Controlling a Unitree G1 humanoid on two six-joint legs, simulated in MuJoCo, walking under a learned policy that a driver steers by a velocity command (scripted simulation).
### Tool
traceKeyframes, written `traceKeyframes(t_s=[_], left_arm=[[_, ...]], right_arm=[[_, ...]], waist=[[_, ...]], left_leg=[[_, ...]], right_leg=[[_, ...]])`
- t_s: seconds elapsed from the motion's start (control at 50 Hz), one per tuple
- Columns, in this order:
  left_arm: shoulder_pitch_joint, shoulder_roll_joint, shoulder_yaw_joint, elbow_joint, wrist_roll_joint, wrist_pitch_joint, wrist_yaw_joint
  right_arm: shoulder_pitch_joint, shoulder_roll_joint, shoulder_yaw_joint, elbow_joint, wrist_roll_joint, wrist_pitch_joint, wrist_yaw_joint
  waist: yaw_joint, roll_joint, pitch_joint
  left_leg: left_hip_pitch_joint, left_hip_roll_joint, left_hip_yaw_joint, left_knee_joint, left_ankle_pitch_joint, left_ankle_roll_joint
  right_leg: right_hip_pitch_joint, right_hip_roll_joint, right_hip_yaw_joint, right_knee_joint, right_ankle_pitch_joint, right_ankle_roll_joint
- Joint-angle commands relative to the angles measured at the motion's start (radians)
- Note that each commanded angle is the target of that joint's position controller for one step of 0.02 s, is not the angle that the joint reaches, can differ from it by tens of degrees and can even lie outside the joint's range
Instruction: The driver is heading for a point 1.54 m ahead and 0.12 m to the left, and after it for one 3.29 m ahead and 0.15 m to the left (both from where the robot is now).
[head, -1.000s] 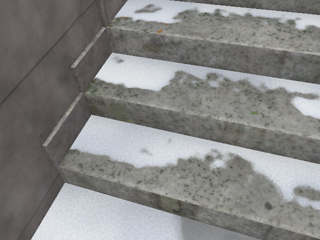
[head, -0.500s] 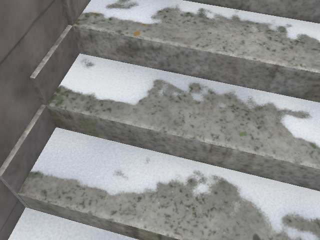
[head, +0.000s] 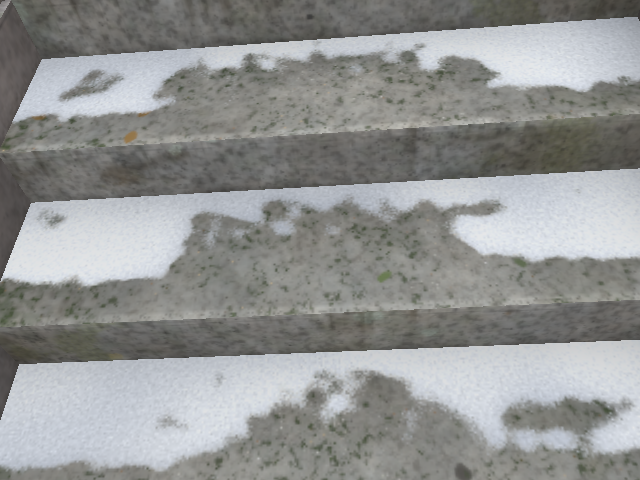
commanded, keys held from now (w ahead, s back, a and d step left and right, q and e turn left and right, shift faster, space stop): e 0.16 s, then no key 0.08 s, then q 0.54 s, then w+q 0.22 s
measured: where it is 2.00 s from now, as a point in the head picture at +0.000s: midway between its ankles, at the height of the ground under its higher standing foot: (285, 391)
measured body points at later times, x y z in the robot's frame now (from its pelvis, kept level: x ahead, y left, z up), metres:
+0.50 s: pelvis +0.02 +0.04 -0.01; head +0.05 +0.05 +0.44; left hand +0.20 +0.29 -0.12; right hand +0.12 -0.23 -0.12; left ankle +0.04 +0.15 -0.75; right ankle +0.00 -0.08 -0.75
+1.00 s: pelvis +0.03 +0.06 -0.01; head +0.06 +0.07 +0.44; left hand +0.06 +0.36 -0.13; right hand +0.24 -0.17 -0.11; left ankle +0.00 +0.15 -0.74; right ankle +0.00 -0.08 -0.75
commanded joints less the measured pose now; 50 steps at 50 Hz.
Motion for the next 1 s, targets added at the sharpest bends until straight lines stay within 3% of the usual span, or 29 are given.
traceKeyframes(t_s=[0.02, 0.16, 0.2, 0.24, 0.28, 0.32, 0.34, 0.36, 0.38, 0.42, 0.46, 0.6, 0.64, 0.66, 0.68, 0.7, 0.72, 0.74, 0.76, 0.78, 0.8, 0.82, 0.86, 0.9, 0.92, 0.94, 0.98, 1.0], left_arm=[[-0.005, 0.159, 0.035, -0.073, -0.001, -0.004, 0.012], [-0.030, 0.191, 0.044, -0.117, 0.002, 0.019, 0.018], [-0.042, 0.181, 0.040, -0.121, 0.003, 0.022, 0.023], [-0.051, 0.181, 0.037, -0.125, 0.016, 0.028, 0.017], [-0.059, 0.145, 0.019, -0.123, 0.017, 0.034, 0.017], [-0.052, 0.087, -0.008, -0.107, 0.017, 0.034, 0.017], [0.008, 0.047, -0.024, -0.082, 0.036, 0.024, 0.012], [0.076, 0.037, -0.027, -0.064, 0.055, 0.013, 0.007], [0.048, 0.066, -0.021, -0.070, 0.054, 0.007, 0.009], [-0.055, 0.126, -0.003, -0.069, 0.043, 0.001, 0.019], [-0.089, 0.120, 0.001, -0.082, 0.031, 0.012, 0.023], [-0.032, 0.087, 0.007, -0.071, 0.015, -0.007, 0.017], [0.003, 0.094, 0.012, -0.061, 0.013, -0.015, 0.011], [0.019, 0.122, 0.021, -0.055, 0.016, -0.015, 0.009], [0.026, 0.155, 0.032, -0.052, 0.021, -0.012, 0.010], [0.047, 0.178, 0.038, -0.055, 0.034, -0.007, 0.011], [0.028, 0.149, 0.027, -0.079, 0.046, -0.009, 0.016], [0.005, 0.125, 0.015, -0.098, 0.042, -0.013, 0.020], [-0.035, 0.119, 0.012, -0.111, 0.032, -0.016, 0.024], [-0.065, 0.131, 0.015, -0.113, 0.019, -0.018, 0.024], [-0.044, 0.145, 0.018, -0.108, 0.013, -0.019, 0.027], [0.019, 0.120, 0.001, -0.076, 0.049, -0.001, 0.012], [0.040, 0.131, 0.006, -0.073, 0.055, 0.003, -0.005], [0.052, 0.155, 0.014, -0.073, 0.056, -0.006, -0.017], [0.028, 0.225, 0.039, -0.095, -0.005, -0.022, -0.004], [0.019, 0.232, 0.042, -0.094, -0.013, -0.028, 0.000], [-0.008, 0.217, 0.043, -0.103, -0.012, -0.037, -0.001], [0.004, 0.172, 0.032, -0.100, -0.019, -0.039, -0.001]], right_arm=[[-0.027, -0.054, -0.010, -0.061, 0.009, -0.015, -0.004], [-0.061, -0.062, -0.005, -0.074, 0.015, -0.018, 0.004], [-0.040, -0.068, -0.005, -0.070, 0.017, -0.023, 0.010], [-0.018, -0.076, -0.007, -0.058, 0.014, -0.032, 0.018], [0.011, -0.069, -0.003, -0.043, 0.016, -0.042, 0.030], [0.042, -0.035, 0.010, -0.025, 0.000, -0.053, 0.044], [0.044, -0.051, 0.015, -0.023, -0.022, -0.058, 0.048], [0.016, -0.084, 0.022, -0.039, -0.030, -0.059, 0.050], [-0.020, -0.066, 0.030, -0.035, -0.037, -0.060, 0.055], [-0.020, -0.100, 0.016, -0.040, -0.013, -0.065, 0.063], [0.005, -0.147, 0.005, -0.041, 0.002, -0.067, 0.062], [0.035, -0.151, -0.016, -0.088, 0.026, -0.039, 0.033], [0.014, -0.139, -0.018, -0.116, 0.032, -0.021, 0.024], [0.001, -0.120, -0.015, -0.139, 0.035, -0.014, 0.021], [-0.009, -0.101, -0.010, -0.156, 0.038, -0.011, 0.022], [0.002, -0.091, -0.006, -0.160, 0.036, -0.010, 0.026], [0.030, -0.111, -0.017, -0.153, 0.030, -0.011, 0.031], [0.062, -0.150, -0.035, -0.142, 0.029, -0.008, 0.038], [0.085, -0.144, -0.040, -0.129, 0.033, 0.004, 0.040], [0.091, -0.112, -0.032, -0.126, 0.032, 0.015, 0.041], [0.055, -0.087, -0.022, -0.140, 0.027, 0.019, 0.042], [0.093, -0.066, -0.008, -0.118, -0.051, 0.046, 0.076], [0.048, -0.057, -0.002, -0.145, -0.025, 0.060, 0.112], [0.007, -0.063, 0.001, -0.170, -0.015, 0.066, 0.119], [-0.067, -0.067, 0.001, -0.221, 0.054, 0.036, 0.094], [-0.062, -0.064, 0.006, -0.228, 0.054, 0.017, 0.085], [0.040, -0.068, 0.001, -0.200, 0.033, 0.001, 0.080], [0.123, -0.080, -0.010, -0.166, 0.036, -0.006, 0.073]], waist=[[-0.007, -0.125, -0.139], [0.013, -0.177, -0.132], [0.009, -0.182, -0.145], [0.012, -0.186, -0.153], [0.007, -0.184, -0.161], [-0.023, -0.142, -0.146], [0.003, -0.076, -0.161], [0.068, 0.071, -0.153], [0.070, 0.111, -0.109], [0.014, 0.092, -0.071], [0.000, 0.131, -0.046], [-0.004, 0.120, -0.111], [0.007, 0.081, -0.126], [0.002, 0.015, -0.136], [-0.006, -0.090, -0.119], [0.002, -0.207, -0.097], [0.004, -0.262, -0.114], [-0.015, -0.175, -0.108], [-0.041, -0.106, -0.092], [-0.051, -0.080, -0.066], [-0.025, -0.084, -0.070], [-0.012, -0.111, -0.060], [0.020, -0.175, -0.057], [0.037, -0.182, -0.059], [0.052, -0.148, -0.055], [0.043, -0.151, -0.053], [-0.009, -0.164, -0.047], [-0.036, -0.143, -0.060]], left_leg=[[-0.112, 0.005, -0.034, -0.056, 0.043, -0.021], [0.018, -0.017, -0.052, -0.281, 0.057, -0.030], [0.070, -0.011, -0.052, -0.337, 0.047, -0.028], [0.129, -0.008, -0.039, -0.383, 0.034, -0.021], [0.200, 0.012, -0.015, -0.487, 0.067, -0.003], [0.366, 0.041, -0.015, -0.751, 0.317, 0.037], [0.481, 0.126, -0.104, -0.769, 0.443, 0.066], [0.515, 0.244, -0.243, -0.721, 0.696, 0.139], [0.382, 0.300, -0.300, -0.748, 0.619, 0.261], [0.335, 0.205, -0.277, -0.759, 0.385, 0.220], [0.317, 0.193, -0.313, -0.767, 0.313, 0.205], [0.404, 0.200, -0.422, -0.672, 0.542, 0.262], [0.347, 0.161, -0.399, -0.625, 0.547, 0.231], [0.273, 0.112, -0.348, -0.576, 0.491, 0.193], [0.162, 0.032, -0.257, -0.480, 0.361, 0.143], [0.012, -0.054, -0.149, -0.349, 0.120, 0.087], [-0.064, -0.061, -0.092, -0.103, -0.227, 0.048], [-0.077, -0.016, -0.107, 0.072, -0.252, 0.026], [-0.072, 0.012, -0.110, 0.131, -0.197, 0.008], [-0.081, 0.032, -0.091, 0.101, -0.126, -0.010], [-0.101, 0.051, -0.060, 0.071, -0.055, -0.024], [-0.015, 0.027, 0.004, 0.017, -0.037, -0.006], [0.040, 0.026, 0.044, -0.114, -0.030, 0.012], [0.117, 0.029, 0.065, -0.264, -0.054, 0.041], [0.112, 0.054, 0.064, -0.320, -0.033, 0.042], [0.134, 0.053, 0.071, -0.379, -0.036, 0.055], [0.249, 0.032, 0.111, -0.530, 0.062, 0.086], [0.365, 0.000, 0.130, -0.584, 0.070, 0.108]], right_leg=[[0.253, -0.242, 0.256, -0.063, 0.574, -0.149], [0.195, -0.223, 0.352, -0.062, 0.438, -0.143], [0.189, -0.225, 0.360, -0.050, 0.443, -0.143], [0.180, -0.220, 0.369, -0.040, 0.462, -0.139], [0.181, -0.217, 0.352, -0.015, 0.468, -0.126], [0.114, -0.163, 0.304, -0.003, 0.323, -0.064], [0.050, -0.117, 0.258, 0.022, 0.154, -0.014], [-0.015, -0.034, 0.175, 0.091, -0.155, 0.027], [0.014, -0.026, 0.127, 0.050, -0.182, 0.072], [0.060, -0.021, 0.097, 0.031, -0.046, 0.094], [0.045, -0.016, 0.075, 0.050, -0.025, 0.095], [-0.021, 0.011, 0.021, 0.094, -0.071, 0.095], [0.053, -0.008, 0.022, 0.041, 0.009, 0.079], [0.124, -0.046, 0.052, 0.014, 0.087, 0.049], [0.184, -0.120, 0.133, -0.038, 0.193, -0.006], [0.255, -0.264, 0.270, -0.097, 0.369, -0.103], [0.274, -0.419, 0.371, -0.118, 0.549, -0.211], [0.239, -0.451, 0.345, -0.110, 0.622, -0.236], [0.212, -0.409, 0.260, -0.093, 0.600, -0.202], [0.199, -0.358, 0.179, -0.093, 0.557, -0.162], [0.217, -0.333, 0.138, -0.120, 0.458, -0.145], [0.191, -0.265, 0.044, -0.121, 0.457, -0.120], [0.178, -0.243, -0.005, -0.137, 0.318, -0.101], [0.167, -0.276, -0.006, -0.155, 0.127, -0.086], [0.143, -0.304, 0.028, -0.178, 0.010, -0.116], [0.149, -0.326, 0.051, -0.181, -0.058, -0.120], [0.093, -0.333, 0.032, -0.142, -0.079, -0.104], [0.029, -0.307, -0.012, -0.071, -0.080, -0.081]])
